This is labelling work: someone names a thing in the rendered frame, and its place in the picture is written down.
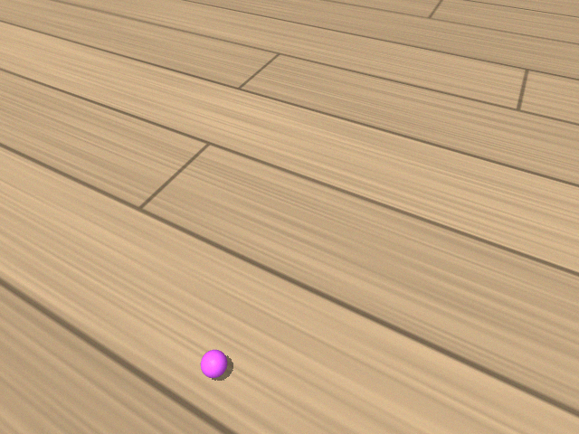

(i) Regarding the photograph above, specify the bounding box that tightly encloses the ball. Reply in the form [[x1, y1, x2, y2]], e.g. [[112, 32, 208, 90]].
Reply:
[[201, 350, 227, 378]]

